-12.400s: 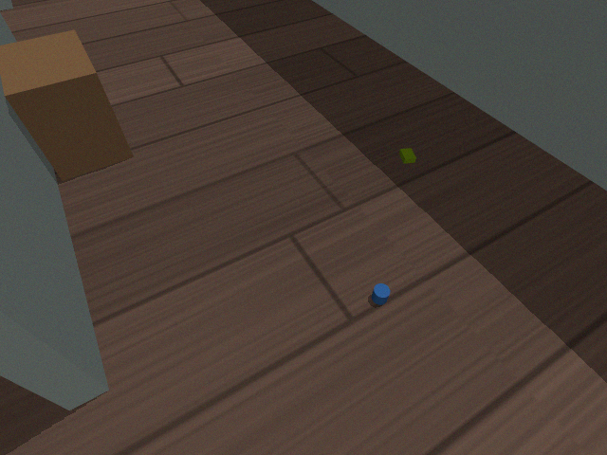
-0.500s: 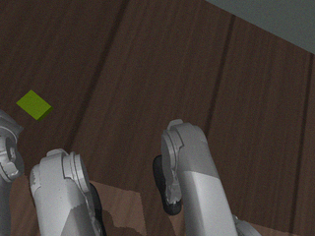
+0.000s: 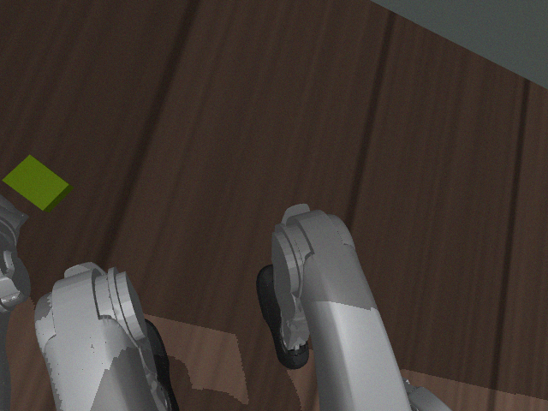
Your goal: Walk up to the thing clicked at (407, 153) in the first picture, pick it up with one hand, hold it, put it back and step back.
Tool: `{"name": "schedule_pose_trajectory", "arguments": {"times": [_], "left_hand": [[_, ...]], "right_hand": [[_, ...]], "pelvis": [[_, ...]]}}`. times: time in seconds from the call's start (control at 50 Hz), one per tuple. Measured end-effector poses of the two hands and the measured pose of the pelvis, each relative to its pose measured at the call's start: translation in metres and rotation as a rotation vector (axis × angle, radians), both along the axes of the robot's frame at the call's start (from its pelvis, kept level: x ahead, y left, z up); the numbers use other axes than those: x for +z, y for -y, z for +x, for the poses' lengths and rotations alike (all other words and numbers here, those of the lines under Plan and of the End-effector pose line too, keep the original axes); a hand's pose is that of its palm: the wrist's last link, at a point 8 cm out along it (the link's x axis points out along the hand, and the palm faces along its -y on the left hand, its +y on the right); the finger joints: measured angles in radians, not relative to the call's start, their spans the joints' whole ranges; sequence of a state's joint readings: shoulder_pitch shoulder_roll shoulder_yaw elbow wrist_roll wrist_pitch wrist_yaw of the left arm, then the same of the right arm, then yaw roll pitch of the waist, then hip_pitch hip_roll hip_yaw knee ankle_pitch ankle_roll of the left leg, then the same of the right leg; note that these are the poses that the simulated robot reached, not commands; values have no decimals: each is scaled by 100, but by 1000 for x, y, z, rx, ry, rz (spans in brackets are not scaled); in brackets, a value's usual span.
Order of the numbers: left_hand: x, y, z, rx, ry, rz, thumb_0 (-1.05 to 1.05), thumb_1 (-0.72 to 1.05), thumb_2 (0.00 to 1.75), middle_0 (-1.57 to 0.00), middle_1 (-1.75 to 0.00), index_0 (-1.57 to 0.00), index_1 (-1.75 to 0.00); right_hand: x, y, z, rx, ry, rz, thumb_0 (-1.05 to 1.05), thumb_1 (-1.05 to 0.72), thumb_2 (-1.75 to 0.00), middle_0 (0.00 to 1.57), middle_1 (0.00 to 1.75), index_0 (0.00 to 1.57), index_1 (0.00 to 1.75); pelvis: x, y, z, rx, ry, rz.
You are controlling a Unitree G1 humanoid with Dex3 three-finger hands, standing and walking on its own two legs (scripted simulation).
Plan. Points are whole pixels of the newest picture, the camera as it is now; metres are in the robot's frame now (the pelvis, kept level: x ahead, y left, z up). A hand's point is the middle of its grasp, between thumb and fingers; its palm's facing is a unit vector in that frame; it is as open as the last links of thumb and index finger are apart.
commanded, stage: rise first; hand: left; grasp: from above
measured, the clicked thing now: (39, 184) +0.47 +0.26 -0.30
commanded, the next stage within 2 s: approach in 0.96 s
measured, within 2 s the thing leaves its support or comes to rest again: neither
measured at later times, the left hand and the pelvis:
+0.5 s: hand out of the picture +0.43 +0.31 -0.19, palm faces -0.30 -0.30 -0.90, open 14.2 cm; pelvis +0.00 +0.00 +0.00, yaw +0 degrees
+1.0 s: hand out of the picture +0.44 +0.31 -0.19, palm faces -0.28 -0.30 -0.91, open 14.2 cm; pelvis +0.00 +0.00 +0.00, yaw +0 degrees
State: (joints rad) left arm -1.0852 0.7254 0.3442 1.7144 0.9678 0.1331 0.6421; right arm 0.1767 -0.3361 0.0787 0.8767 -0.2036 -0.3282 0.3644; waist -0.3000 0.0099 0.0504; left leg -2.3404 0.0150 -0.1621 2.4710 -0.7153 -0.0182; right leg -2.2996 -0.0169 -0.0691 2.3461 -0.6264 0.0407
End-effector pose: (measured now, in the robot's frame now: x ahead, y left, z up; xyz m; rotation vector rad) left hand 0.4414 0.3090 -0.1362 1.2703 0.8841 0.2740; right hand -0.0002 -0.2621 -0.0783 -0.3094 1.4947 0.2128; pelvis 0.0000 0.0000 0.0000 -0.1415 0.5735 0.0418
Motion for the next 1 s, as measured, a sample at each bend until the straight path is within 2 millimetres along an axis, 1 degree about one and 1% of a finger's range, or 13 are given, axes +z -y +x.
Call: {"name": "schedule_pose_trajectory", "arguments": {"times": [0.16,0.46,0.66,1.0], "left_hand": [[0,-3,-3,6,-5,9,0,-59,102,-11,-104,-10,-105],[8,-5,-8,-5,-18,13,0,-59,104,-11,-104,-9,-106],[7,0,-7,-23,-6,8,0,-59,105,-11,-103,-8,-105],[8,-4,-4,-12,6,14,0,-59,106,-11,-103,-8,-105]], "right_hand": [[2,0,-1,-3,-2,1,1,-91,-90,20,29,20,30],[1,1,1,-3,17,5,1,-91,-90,20,29,20,30],[3,2,-1,5,12,6,1,-91,-90,20,29,20,30],[5,0,1,1,12,4,1,-91,-90,20,29,20,30]], "pelvis": [[1,0,0,0,-3,-1],[2,0,-1,5,-2,1],[2,0,-1,5,1,3],[3,-1,0,4,-7,-2]]}}
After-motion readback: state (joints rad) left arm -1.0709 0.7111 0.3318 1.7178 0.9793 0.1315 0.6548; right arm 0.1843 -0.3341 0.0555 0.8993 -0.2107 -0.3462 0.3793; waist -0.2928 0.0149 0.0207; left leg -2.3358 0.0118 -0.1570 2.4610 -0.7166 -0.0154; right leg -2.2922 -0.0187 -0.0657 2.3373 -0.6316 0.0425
